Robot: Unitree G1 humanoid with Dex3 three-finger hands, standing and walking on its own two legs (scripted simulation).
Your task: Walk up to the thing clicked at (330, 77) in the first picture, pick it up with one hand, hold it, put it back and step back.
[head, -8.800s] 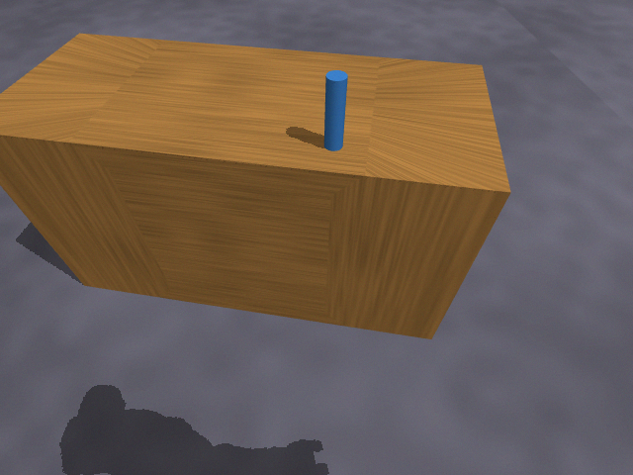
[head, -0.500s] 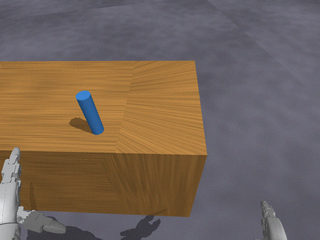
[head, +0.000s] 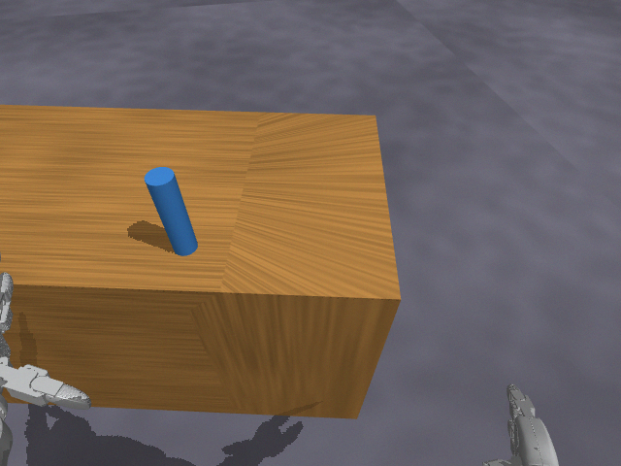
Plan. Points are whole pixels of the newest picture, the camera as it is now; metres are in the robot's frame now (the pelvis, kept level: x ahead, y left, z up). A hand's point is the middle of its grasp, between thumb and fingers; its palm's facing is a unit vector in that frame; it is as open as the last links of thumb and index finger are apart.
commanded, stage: go down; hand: left
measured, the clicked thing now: (173, 215) +0.48 +0.25 +0.01
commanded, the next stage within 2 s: none
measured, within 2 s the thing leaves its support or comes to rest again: neither
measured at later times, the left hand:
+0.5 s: hand (21, 290) +0.29 +0.36 +0.09, palm faces +0.24 -0.97 -0.04, open 17.6 cm
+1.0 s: hand (2, 252) +0.33 +0.41 +0.10, palm faces +0.25 -0.97 +0.01, open 17.6 cm
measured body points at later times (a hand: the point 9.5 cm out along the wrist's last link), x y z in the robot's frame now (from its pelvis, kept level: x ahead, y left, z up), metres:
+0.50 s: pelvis +0.01 +0.01 +0.00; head +0.02 +0.02 +0.45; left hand +0.27 +0.42 +0.09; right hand +0.16 -0.25 -0.09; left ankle +0.03 +0.12 -0.74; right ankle -0.03 -0.12 -0.74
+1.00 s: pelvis +0.01 +0.01 -0.01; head +0.06 +0.04 +0.44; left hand +0.31 +0.46 +0.10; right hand +0.15 -0.26 -0.09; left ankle +0.03 +0.12 -0.74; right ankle -0.03 -0.12 -0.74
